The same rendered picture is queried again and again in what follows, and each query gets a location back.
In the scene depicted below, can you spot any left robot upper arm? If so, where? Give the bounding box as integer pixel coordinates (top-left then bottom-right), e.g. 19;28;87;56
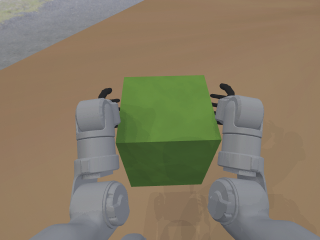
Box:
29;180;130;240

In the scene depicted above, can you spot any left robot hand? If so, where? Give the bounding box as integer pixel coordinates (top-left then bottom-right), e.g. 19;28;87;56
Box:
98;88;120;128

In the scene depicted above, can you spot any right robot hand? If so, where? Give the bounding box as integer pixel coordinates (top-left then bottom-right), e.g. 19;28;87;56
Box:
210;83;235;125

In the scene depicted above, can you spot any right robot upper arm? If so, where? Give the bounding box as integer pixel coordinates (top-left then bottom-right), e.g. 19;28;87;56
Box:
207;177;320;240

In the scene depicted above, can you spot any left robot forearm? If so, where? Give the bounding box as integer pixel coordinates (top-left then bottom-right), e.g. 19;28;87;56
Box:
69;98;121;216

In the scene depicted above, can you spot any right robot forearm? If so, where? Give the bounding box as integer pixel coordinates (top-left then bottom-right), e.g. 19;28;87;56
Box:
215;95;270;208

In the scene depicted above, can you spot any carton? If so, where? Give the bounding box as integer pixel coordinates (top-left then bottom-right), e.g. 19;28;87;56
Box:
115;75;222;187

